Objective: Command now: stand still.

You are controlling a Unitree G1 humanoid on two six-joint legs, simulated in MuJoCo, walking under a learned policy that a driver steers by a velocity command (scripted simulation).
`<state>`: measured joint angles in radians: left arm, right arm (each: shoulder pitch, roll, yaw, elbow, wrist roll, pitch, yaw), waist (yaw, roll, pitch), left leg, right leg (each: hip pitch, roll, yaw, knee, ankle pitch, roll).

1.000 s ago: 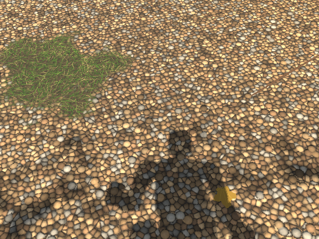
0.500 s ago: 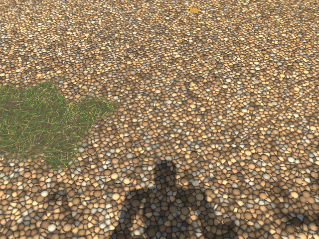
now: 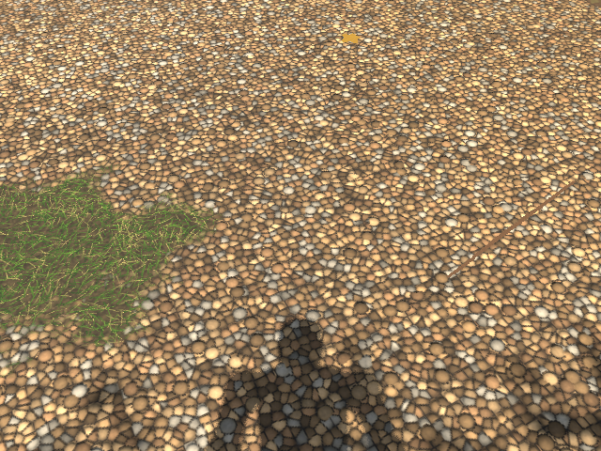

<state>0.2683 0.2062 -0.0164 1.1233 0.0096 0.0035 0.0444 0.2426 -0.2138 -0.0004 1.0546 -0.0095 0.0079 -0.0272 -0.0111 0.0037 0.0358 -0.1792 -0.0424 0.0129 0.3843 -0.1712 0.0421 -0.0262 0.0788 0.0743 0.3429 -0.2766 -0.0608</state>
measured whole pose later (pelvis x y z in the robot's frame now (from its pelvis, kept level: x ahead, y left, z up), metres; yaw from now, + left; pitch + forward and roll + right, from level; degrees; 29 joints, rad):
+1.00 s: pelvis +0.20 +0.08 +0.00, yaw +0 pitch +0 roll +0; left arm 0.18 0.21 0.04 1.00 0.04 -0.05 -0.03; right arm 0.43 -0.15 -0.02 1.08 -0.02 -0.09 0.00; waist -0.01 -0.03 0.02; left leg -0.04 -0.08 0.07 0.27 -0.23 0.09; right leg -0.59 -0.07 -0.03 1.01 -0.18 -0.06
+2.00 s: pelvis +0.74 +0.16 +0.00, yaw +24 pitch +0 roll +0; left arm 0.17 0.22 0.06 0.85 0.04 -0.06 -0.01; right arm 0.28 -0.25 -0.08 0.93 0.00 -0.04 0.00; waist -0.01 -0.02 0.07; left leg -0.21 -0.14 0.02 0.39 -0.18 0.15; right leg -0.54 -0.12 0.02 1.15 -0.29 0.02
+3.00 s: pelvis +1.16 +0.45 +0.00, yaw +48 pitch +1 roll -1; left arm 0.35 0.24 0.04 0.88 0.01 -0.05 -0.02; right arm 0.20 -0.23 -0.03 0.81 -0.03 -0.06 0.01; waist 0.03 -0.02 0.03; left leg -0.28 -0.04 0.07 0.45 -0.19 0.08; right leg -0.36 -0.05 -0.04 1.09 -0.37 -0.05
